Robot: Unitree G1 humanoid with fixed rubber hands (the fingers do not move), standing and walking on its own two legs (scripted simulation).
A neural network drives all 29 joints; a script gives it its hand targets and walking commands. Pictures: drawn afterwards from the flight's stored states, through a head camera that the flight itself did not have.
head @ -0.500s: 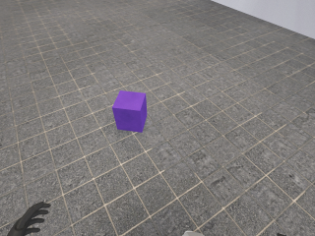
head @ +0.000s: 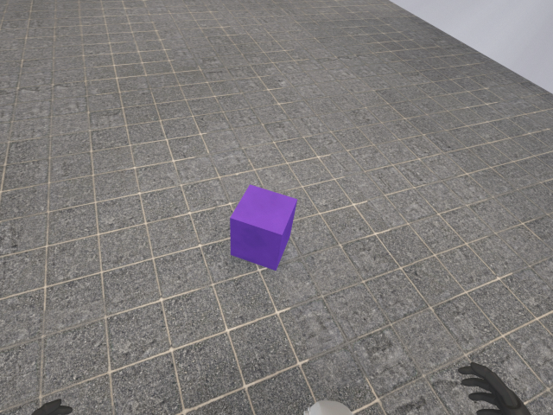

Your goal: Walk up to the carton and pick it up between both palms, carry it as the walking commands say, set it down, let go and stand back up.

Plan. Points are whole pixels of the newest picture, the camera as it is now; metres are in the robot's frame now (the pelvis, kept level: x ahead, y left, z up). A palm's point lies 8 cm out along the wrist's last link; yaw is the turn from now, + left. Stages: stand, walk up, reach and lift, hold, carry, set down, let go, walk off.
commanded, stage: walk up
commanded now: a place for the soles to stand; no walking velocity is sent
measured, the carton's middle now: (263, 227) +0.93 -0.01 -0.63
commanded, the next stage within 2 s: none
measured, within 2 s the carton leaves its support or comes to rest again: neither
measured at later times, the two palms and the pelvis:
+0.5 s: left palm (85, 306) +0.29 +0.29 -0.03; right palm (470, 298) +0.33 -0.35 -0.05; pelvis +0.20 -0.05 +0.01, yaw +0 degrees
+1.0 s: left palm (164, 196) +0.55 +0.23 -0.06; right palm (461, 260) +0.43 -0.39 -0.07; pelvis +0.36 -0.07 -0.01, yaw -2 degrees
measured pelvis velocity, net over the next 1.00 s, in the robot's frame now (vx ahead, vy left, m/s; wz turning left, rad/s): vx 0.36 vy -0.07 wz -0.04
